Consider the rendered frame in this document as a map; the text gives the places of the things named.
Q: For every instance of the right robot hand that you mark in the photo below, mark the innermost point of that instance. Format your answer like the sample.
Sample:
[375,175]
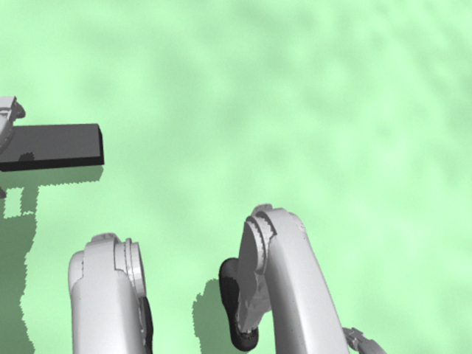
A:
[357,341]

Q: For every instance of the right robot foot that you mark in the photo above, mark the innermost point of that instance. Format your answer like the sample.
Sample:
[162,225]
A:
[229,295]

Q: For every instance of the carton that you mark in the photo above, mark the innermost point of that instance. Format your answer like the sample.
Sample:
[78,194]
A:
[36,147]

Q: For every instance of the left robot hand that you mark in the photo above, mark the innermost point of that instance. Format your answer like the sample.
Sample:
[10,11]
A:
[10,110]

